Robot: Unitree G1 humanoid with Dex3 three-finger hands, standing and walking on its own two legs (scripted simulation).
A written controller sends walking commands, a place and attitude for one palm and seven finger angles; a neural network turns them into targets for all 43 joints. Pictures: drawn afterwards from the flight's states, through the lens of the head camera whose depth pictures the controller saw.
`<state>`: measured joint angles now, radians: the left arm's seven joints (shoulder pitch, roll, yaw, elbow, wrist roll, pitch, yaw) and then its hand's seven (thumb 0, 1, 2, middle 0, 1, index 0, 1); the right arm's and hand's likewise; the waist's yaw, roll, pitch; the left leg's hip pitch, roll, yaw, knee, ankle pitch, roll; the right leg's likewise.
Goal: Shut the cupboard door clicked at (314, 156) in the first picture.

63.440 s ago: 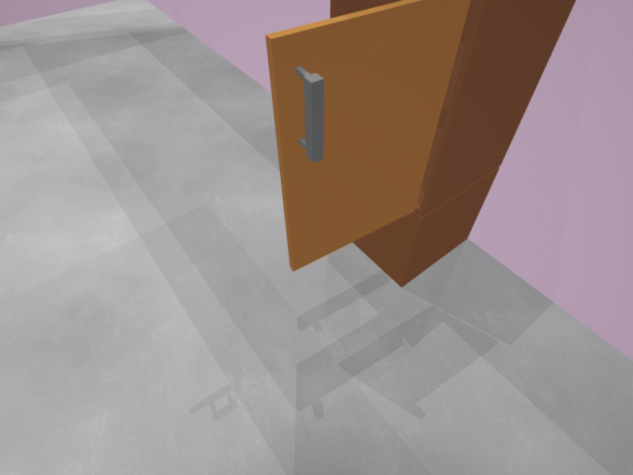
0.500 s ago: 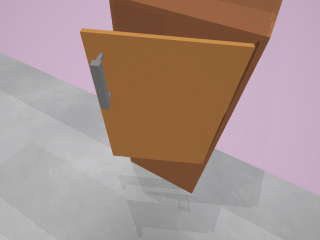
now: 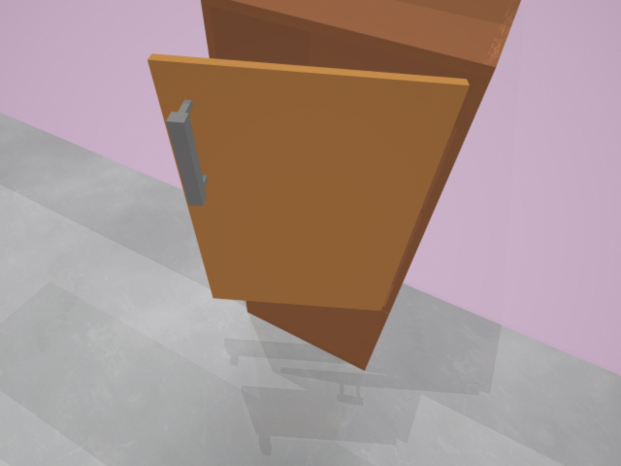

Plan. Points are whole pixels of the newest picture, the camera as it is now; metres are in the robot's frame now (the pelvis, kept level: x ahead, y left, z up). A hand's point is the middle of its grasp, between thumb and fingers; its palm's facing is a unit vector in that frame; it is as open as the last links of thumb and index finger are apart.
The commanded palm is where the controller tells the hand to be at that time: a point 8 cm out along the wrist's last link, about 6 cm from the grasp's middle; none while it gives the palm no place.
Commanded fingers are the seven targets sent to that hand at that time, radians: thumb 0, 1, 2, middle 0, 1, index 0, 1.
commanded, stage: look again from close up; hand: left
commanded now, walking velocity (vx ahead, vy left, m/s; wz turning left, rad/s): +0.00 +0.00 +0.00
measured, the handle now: (192, 154) +0.51 +0.21 +0.12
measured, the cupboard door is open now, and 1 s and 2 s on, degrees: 23 23 23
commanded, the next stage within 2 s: raise the hand and make a fist in 0.60 s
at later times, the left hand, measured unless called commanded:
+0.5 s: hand out of the picture +0.02 +0.18 -0.18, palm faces +0.01 -0.98 -0.21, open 7.4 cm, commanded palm none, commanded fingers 0.00 0.90 0.90 -0.20 -0.30 -0.20 -0.30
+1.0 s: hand (195, 368) +0.23 +0.16 +0.02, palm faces +0.03 -1.00 -0.03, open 6.7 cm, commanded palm +0.15 +0.22 -0.04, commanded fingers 0.00 0.90 0.90 -0.47 -0.60 -0.47 -0.60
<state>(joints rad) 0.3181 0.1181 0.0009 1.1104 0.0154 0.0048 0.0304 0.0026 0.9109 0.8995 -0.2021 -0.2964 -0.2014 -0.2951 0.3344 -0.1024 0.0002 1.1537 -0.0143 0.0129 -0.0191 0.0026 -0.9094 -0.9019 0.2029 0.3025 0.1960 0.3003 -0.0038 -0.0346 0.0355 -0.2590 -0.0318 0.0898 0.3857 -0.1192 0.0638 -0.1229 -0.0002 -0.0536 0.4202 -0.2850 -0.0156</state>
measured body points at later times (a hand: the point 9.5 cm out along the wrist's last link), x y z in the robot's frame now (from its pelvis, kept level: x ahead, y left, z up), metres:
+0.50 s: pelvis +0.03 +0.01 -0.01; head +0.04 +0.00 +0.44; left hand +0.02 +0.23 -0.16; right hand +0.04 -0.22 -0.17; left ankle +0.06 +0.08 -0.74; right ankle -0.04 -0.11 -0.74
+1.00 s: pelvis +0.02 -0.02 -0.05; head +0.01 -0.03 +0.40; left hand +0.22 +0.21 +0.02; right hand +0.19 -0.26 -0.12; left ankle +0.06 +0.08 -0.74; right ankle +0.04 -0.09 -0.74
